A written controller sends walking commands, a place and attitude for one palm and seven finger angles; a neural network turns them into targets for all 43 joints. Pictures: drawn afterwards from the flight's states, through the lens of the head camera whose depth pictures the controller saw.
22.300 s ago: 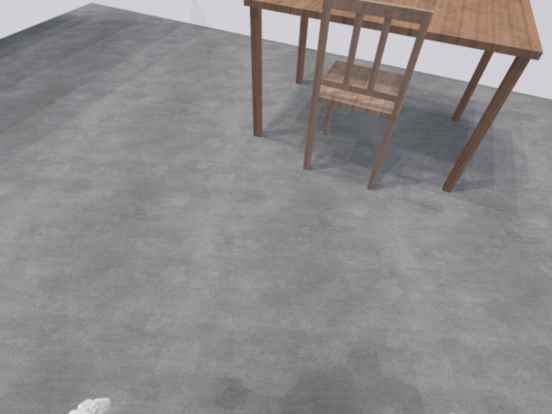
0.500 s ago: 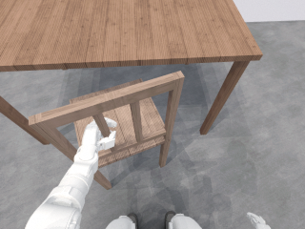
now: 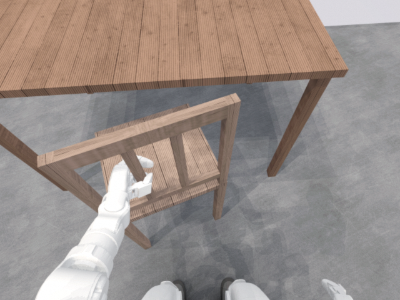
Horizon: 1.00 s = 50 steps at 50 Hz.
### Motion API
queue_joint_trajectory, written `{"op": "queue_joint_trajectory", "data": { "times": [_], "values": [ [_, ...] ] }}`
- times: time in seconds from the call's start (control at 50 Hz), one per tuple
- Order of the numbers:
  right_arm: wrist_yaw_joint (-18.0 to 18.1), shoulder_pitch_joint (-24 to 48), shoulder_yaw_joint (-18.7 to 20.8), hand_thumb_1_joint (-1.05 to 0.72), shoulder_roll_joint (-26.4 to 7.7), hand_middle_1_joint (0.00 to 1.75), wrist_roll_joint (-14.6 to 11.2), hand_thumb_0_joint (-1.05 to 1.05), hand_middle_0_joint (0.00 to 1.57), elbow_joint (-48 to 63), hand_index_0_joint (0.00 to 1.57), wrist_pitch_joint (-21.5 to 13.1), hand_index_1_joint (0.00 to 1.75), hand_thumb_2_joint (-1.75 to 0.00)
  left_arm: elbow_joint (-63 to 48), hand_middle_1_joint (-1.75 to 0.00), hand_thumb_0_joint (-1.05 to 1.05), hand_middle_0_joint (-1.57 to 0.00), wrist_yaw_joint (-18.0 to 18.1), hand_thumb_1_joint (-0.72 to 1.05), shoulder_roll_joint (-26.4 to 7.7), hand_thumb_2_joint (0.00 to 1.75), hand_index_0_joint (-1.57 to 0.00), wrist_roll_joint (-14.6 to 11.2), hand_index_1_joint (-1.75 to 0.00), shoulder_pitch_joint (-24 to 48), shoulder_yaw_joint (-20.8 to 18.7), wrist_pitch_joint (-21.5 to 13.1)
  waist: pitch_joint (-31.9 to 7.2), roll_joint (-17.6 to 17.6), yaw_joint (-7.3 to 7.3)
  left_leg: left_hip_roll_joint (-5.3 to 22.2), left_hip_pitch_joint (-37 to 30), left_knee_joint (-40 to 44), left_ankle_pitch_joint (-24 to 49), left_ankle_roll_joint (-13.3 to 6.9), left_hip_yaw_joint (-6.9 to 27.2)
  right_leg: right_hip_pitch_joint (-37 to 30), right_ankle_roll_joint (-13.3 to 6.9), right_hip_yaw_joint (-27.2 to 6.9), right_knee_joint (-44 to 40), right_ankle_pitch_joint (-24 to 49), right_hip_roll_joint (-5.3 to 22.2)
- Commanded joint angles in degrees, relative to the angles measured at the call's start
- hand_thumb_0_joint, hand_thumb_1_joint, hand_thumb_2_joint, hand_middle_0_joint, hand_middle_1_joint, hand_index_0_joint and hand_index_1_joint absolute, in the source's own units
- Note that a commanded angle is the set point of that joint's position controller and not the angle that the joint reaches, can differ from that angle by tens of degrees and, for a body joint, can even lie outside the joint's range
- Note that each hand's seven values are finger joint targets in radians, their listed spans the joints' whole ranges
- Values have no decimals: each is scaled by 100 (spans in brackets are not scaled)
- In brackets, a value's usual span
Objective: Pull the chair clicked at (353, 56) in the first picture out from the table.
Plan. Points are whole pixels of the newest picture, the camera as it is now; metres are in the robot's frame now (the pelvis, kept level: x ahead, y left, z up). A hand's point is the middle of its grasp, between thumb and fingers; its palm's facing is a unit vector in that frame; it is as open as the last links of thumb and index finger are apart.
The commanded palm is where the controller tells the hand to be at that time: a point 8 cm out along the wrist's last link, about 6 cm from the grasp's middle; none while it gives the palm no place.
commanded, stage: step backward, pulling the chair out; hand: left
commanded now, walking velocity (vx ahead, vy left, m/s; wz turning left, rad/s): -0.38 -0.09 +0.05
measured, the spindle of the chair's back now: (140, 176) +0.39 +0.15 -0.09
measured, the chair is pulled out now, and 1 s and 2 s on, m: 0.12 0.14 0.20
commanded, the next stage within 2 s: none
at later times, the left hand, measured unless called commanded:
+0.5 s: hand (147, 185) +0.36 +0.12 -0.06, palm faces +0.04 -0.98 -0.22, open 5.5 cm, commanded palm +0.35 +0.17 -0.05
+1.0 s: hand (151, 191) +0.35 +0.11 -0.06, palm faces +0.07 -0.98 -0.20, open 5.5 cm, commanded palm +0.32 +0.16 -0.05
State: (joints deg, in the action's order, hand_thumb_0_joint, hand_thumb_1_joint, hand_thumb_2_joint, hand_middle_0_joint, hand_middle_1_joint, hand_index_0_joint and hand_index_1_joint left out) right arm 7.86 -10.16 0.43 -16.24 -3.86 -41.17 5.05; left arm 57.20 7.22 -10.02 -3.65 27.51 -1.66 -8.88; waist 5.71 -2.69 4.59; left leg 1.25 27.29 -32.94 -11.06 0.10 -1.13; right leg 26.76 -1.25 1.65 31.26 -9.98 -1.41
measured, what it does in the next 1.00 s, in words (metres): lifts its left foot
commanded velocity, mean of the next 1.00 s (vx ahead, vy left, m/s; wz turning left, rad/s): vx -0.38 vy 0.03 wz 0.06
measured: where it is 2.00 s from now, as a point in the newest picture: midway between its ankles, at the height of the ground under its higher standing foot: outside the picture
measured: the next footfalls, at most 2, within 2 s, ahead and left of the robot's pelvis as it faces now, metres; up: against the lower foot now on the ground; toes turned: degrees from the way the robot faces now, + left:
left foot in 1.16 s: -0.14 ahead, +0.11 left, +0.00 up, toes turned +5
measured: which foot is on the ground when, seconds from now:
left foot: down 0.00-0.88, up 0.90-1.00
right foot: down 0.00-1.00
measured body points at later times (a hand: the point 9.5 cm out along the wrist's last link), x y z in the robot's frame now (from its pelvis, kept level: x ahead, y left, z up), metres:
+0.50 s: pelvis +0.00 -0.01 +0.00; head +0.08 -0.03 +0.44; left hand +0.36 +0.17 -0.05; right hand +0.09 -0.28 -0.14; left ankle +0.01 +0.10 -0.73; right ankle +0.06 -0.10 -0.73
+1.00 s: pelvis -0.03 -0.03 +0.00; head +0.08 -0.06 +0.44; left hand +0.34 +0.16 -0.04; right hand +0.07 -0.28 -0.15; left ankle -0.05 +0.11 -0.69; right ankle +0.06 -0.10 -0.73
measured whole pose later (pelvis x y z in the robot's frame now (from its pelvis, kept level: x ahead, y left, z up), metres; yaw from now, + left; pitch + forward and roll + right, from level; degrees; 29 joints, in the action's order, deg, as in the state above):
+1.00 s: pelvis -0.03 -0.03 +0.00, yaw +2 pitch +6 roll +2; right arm 6.2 -9.5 0.0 -15.0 -4.1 -40.4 5.7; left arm 56.5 6.3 -9.6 -5.1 30.6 -3.8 -5.7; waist 7.6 -2.2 4.0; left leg -2.7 28.3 -49.8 -29.8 2.0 2.2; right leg 29.3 -3.7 2.3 30.4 -7.4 -0.4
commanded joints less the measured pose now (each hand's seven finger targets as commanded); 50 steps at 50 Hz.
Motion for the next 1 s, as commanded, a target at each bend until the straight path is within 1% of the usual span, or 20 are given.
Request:
{"op": "queue_joint_trajectory", "data": {
  "times": [0.0,0.12,0.22,0.28,0.32,0.38,0.42,0.48,0.5,0.54,0.58,0.62,0.66,0.72,0.76,0.8,0.86,0.88,0.92,0.98],
  "values": [
    [86,-118,225,-90,-684,30,60,0,20,549,20,-165,30,-90,-1192,-145,0,-50,10,90,-1028,90,-50,140,-145,1854,101,-305,-2806,-425,-113,756,-1502,723,1627,-297,852,-787,277,-272,-13,437,223],
    [28,-74,261,-90,-637,30,134,0,20,625,20,-177,30,-90,-1243,-145,0,-50,-70,90,-886,90,-50,92,-145,1860,145,-327,-2634,-964,-180,966,-1332,873,1158,-361,867,-792,102,-301,271,-365,131],
    [32,-108,273,-90,-602,30,111,0,20,619,20,-240,30,-90,-1206,-145,0,-50,-74,90,-1067,90,-50,90,-145,1821,-23,-322,-2699,-218,-169,773,-1113,523,976,-237,577,-1100,114,-514,-73,468,340],
    [35,-242,289,-90,-582,30,86,0,20,569,20,-293,30,-90,-1075,-145,0,-50,-22,90,-1320,90,-50,126,-145,1827,-159,-320,-2733,396,-48,343,-1310,-48,577,-4,152,-920,62,-837,-661,948,780],
    [2,-276,279,-90,-533,30,56,0,20,538,20,-300,30,-90,-1040,-145,0,-50,9,90,-1417,90,-50,173,-145,1896,-191,-328,-2797,481,-30,52,-1268,-473,-99,131,-74,-1059,-33,-1101,-895,1410,1196],
    [-11,-160,237,-90,-566,30,18,0,20,567,20,-275,30,-90,-898,-145,0,-50,49,90,-1555,90,-50,208,-145,1909,-295,-244,-2650,682,-108,-138,-777,-940,-1094,149,75,-1333,-40,-1235,-1042,1653,1532],
    [-6,-203,204,-90,-586,30,31,0,20,509,20,-279,30,-90,-975,-145,0,-50,42,90,-1426,90,-50,239,-145,1934,-207,-192,-2785,547,-110,-80,-766,-785,-783,154,206,-1575,-107,-1062,-784,2233,1557],
    [42,-279,221,-90,-722,30,36,0,20,493,20,-222,30,-90,-974,-145,0,-50,21,90,-1280,90,-50,208,-145,1892,-66,-92,-2742,469,-19,121,-1015,-109,740,79,385,-1489,69,-619,-354,2712,1150],
    [38,-351,225,-90,-755,30,25,0,20,502,20,-189,30,-90,-1083,-145,0,-50,10,90,-1161,90,-50,194,-145,1971,38,-87,-2818,455,-16,286,-1062,238,1243,-7,525,-1501,219,-488,-258,2451,915],
    [70,-247,204,-90,-723,30,61,0,20,580,20,-144,30,-90,-1383,-145,0,-50,-48,90,-926,90,-50,131,-145,2035,214,-122,-3003,-345,-94,654,-1360,555,2395,-182,945,-1208,241,-311,127,1748,438],
    [46,-148,228,-90,-716,30,117,0,20,631,20,-119,30,-90,-1536,-145,0,-50,-92,90,-885,90,-50,110,-145,2011,229,-139,-3149,-1001,-173,898,-1797,628,3045,-265,1096,-875,142,-326,444,613,287],
    [-4,-157,235,-90,-639,30,180,0,20,662,20,-72,30,-90,-1509,-145,0,-50,-111,90,-792,90,-50,79,-145,1845,220,-126,-3052,-1221,-214,1073,-1967,744,3102,-346,1106,-643,92,-319,711,-506,182],
    [-42,-119,242,-90,-617,30,218,0,20,704,20,-60,30,-90,-1571,-145,0,-50,-139,90,-812,90,-50,58,-145,1843,141,-134,-2882,-1167,-253,1170,-1961,812,3000,-424,1086,-614,71,-329,797,-857,136],
    [-70,-221,254,-90,-630,30,188,0,20,703,20,-88,30,-90,-1562,-145,0,-50,-161,90,-867,90,-50,31,-145,1740,53,-95,-2931,-566,-216,1119,-2176,424,3545,-384,863,-886,106,-410,327,440,186],
    [-56,-107,244,-90,-625,30,150,0,20,751,20,-63,30,-90,-1560,-145,0,-50,-173,90,-907,90,-50,41,-145,1849,53,-62,-2851,-256,-180,970,-1548,345,2829,-228,670,-1280,80,-527,241,1356,350],
    [4,71,233,-90,-632,30,122,0,20,772,20,-9,30,-90,-1420,-145,0,-50,-128,90,-1141,90,-50,50,-145,1973,-95,-49,-2416,-190,-211,799,-455,433,975,-94,612,-1468,-50,-765,258,1204,690],
    [-31,-280,265,-90,-541,30,8,0,20,661,20,-38,30,-90,-1159,-145,0,-50,-23,90,-1387,90,-50,47,-145,1872,-243,-80,-2695,937,-133,-179,-609,-1063,-1412,215,87,-1457,-387,-1849,-1125,1500,1743],
    [-63,-314,269,-90,-611,30,-14,0,20,656,20,-32,30,-90,-893,-145,0,-50,-10,90,-1489,90,-50,57,-145,1747,-338,0,-2614,1076,-189,-357,-299,-1778,-2053,232,277,-1574,-495,-2118,-1315,1746,2027],
    [-127,-174,252,-90,-614,30,-18,0,20,645,20,-73,30,-90,-1050,-145,0,-50,-47,90,-1294,90,-50,125,-145,1887,-210,105,-2851,762,-325,-280,-94,-2425,-2227,211,609,-2096,-576,-2001,-1121,2424,2304],
    [-152,-162,185,-90,-620,30,-14,0,20,585,20,-131,30,-90,-1268,-145,0,-50,-11,90,-1224,90,-50,132,-145,1768,-162,219,-3185,285,-203,-108,-156,-1626,-1828,288,707,-2609,-746,-1463,-496,3851,2255]
  ]
}}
